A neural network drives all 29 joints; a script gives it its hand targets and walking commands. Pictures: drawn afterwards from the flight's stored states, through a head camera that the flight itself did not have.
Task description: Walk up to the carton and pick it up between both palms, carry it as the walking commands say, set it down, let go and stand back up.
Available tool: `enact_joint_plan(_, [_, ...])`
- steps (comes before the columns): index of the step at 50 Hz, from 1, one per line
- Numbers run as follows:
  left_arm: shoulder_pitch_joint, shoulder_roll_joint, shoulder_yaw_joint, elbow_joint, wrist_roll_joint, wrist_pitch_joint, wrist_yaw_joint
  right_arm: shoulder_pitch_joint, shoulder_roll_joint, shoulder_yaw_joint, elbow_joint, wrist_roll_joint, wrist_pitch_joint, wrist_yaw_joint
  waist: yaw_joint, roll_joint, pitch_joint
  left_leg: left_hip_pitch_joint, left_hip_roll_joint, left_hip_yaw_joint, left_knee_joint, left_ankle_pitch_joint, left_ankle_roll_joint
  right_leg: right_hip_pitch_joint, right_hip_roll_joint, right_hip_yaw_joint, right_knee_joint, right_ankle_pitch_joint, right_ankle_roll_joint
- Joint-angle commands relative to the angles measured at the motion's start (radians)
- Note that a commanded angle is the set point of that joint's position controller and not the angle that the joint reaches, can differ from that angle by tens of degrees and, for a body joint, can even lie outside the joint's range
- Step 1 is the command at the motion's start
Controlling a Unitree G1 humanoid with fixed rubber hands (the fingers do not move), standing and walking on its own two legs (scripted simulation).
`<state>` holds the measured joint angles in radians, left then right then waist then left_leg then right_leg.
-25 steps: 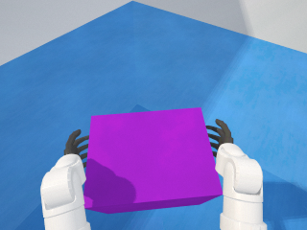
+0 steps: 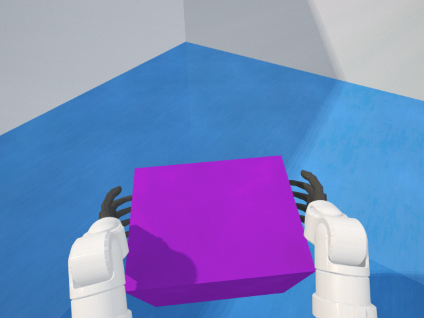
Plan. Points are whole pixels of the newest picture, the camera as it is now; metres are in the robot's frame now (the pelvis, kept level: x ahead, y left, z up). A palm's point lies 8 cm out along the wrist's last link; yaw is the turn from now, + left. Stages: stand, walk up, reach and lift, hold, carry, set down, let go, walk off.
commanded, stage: carry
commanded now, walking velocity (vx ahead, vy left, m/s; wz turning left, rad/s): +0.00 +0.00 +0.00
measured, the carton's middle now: (215, 235) +0.29 +0.00 +0.00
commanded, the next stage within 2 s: hold in 1.76 s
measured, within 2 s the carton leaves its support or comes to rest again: neither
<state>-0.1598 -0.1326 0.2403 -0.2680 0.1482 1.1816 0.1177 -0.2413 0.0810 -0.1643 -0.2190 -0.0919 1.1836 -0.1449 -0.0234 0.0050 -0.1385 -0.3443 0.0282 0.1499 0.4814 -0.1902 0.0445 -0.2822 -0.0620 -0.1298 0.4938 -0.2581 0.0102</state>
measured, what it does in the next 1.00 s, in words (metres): stands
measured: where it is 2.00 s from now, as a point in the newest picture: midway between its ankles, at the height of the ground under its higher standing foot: outside the picture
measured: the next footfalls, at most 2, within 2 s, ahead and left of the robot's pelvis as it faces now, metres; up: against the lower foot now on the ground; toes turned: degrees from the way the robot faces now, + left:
none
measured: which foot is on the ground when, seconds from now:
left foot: down 0.00-1.00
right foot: down 0.00-1.00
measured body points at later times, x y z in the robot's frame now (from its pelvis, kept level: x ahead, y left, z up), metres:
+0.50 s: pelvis -0.02 -0.01 +0.00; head -0.04 -0.01 +0.45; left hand +0.25 +0.18 +0.07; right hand +0.26 -0.18 +0.09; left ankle +0.04 +0.09 -0.74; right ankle +0.00 -0.12 -0.74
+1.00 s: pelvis -0.01 -0.02 +0.00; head -0.03 -0.02 +0.45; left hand +0.26 +0.16 +0.07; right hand +0.28 -0.20 +0.09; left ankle +0.04 +0.09 -0.74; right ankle +0.00 -0.12 -0.74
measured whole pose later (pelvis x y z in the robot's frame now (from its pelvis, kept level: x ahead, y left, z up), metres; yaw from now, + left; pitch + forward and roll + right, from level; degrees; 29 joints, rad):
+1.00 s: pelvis -0.01 -0.02 +0.00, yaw +0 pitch +3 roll +0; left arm -0.15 -0.13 0.23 -0.26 0.14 1.16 0.13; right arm -0.23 0.08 -0.16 -0.20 -0.10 1.15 -0.13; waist -0.01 0.01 -0.13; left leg -0.37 0.06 0.14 0.50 -0.18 0.01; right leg -0.30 -0.03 -0.14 0.50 -0.25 -0.02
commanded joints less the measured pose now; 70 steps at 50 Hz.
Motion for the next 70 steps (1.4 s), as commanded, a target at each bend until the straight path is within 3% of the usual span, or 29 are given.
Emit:
enact_joint_plan(1, [-0.604,-0.838,-0.813,-0.051,-0.467,0.021,-0.365,-0.436,0.922,0.718,0.006,0.409,0.028,0.394,0.012,0.025,-0.17,0.125,0.146,-0.14,-0.063,0.163,-0.021,0.014,-0.095,0.093,-0.071,0.039,-0.023])
enact_joint_plan(5, [-0.618,-0.848,-0.82,-0.053,-0.479,0.019,-0.367,-0.44,0.927,0.711,0.001,0.405,0.022,0.388,0.011,0.019,-0.183,0.139,0.144,-0.138,-0.054,0.166,-0.017,0.01,-0.092,0.097,-0.071,0.056,-0.027])
enact_joint_plan(8, [-0.614,-0.849,-0.822,-0.058,-0.484,0.019,-0.367,-0.424,0.923,0.706,-0.007,0.4,0.019,0.383,0.011,0.018,-0.2,0.158,0.168,-0.13,-0.017,0.323,-0.029,0.015,-0.123,0.1,-0.043,0.183,-0.012])
enact_joint_plan(11, [-0.608,-0.849,-0.821,-0.064,-0.486,0.02,-0.367,-0.417,0.922,0.705,-0.021,0.398,0.016,0.379,0.01,0.016,-0.218,0.168,0.169,-0.123,0.004,0.365,-0.029,0.02,-0.128,0.098,-0.028,0.237,-0.014])
enact_joint_plan(13, [-0.597,-0.849,-0.819,-0.062,-0.483,0.021,-0.368,-0.416,0.917,0.707,-0.03,0.397,0.016,0.377,0.01,0.012,-0.215,0.159,0.17,-0.124,0.008,0.35,-0.027,0.013,-0.131,0.099,-0.021,0.227,-0.016])
enact_joint_plan(17, [-0.6,-0.852,-0.82,-0.067,-0.48,0.018,-0.366,-0.432,0.917,0.72,-0.047,0.402,0.016,0.377,0.012,0.006,-0.192,0.123,0.168,-0.137,-0.058,0.127,-0.032,-0.001,-0.119,0.102,-0.071,0.027,-0.019])
enact_joint_plan(20, [-0.599,-0.854,-0.821,-0.061,-0.479,0.016,-0.365,-0.436,0.916,0.722,-0.046,0.402,0.018,0.378,0.012,0.004,-0.166,0.098,0.165,-0.143,-0.093,0.017,-0.035,-0.014,-0.113,0.104,-0.096,-0.044,-0.022])
enact_joint_plan(26, [-0.588,-0.85,-0.82,-0.052,-0.476,0.013,-0.363,-0.423,0.913,0.72,-0.028,0.4,0.02,0.382,0.01,0.005,-0.155,0.086,0.148,-0.138,-0.109,-0.05,-0.034,-0.024,-0.104,0.112,-0.122,-0.083,-0.033])
enact_joint_plan(48, [-0.577,-0.84,-0.809,-0.048,-0.467,-0.006,-0.36,-0.411,0.903,0.705,-0.014,0.391,-0.002,0.38,0.012,0.001,-0.19,0.117,0.139,-0.126,-0.029,0.13,-0.025,0.008,-0.093,0.113,-0.083,0.106,-0.047])
enact_joint_plan(70, [-0.546,-0.816,-0.787,-0.031,-0.436,-0.045,-0.355,-0.38,0.871,0.681,-0.002,0.36,-0.038,0.374,0.014,0.002,-0.178,0.12,0.137,-0.121,-0.021,0.141,-0.023,0.027,-0.089,0.111,-0.074,0.138,-0.049])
